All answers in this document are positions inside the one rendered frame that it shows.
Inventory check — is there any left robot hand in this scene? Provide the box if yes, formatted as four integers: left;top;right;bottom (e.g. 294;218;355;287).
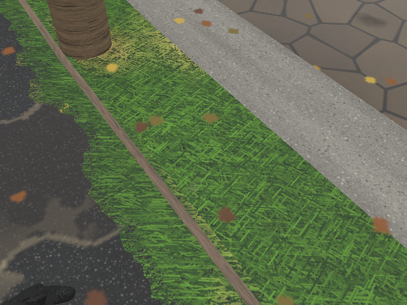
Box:
2;283;76;305

